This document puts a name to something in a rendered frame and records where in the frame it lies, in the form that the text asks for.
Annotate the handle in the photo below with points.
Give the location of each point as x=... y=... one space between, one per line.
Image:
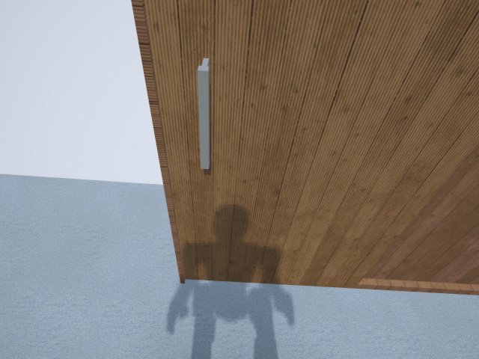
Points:
x=204 y=113

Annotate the wardrobe door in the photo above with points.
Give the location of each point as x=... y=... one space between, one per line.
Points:
x=332 y=124
x=441 y=244

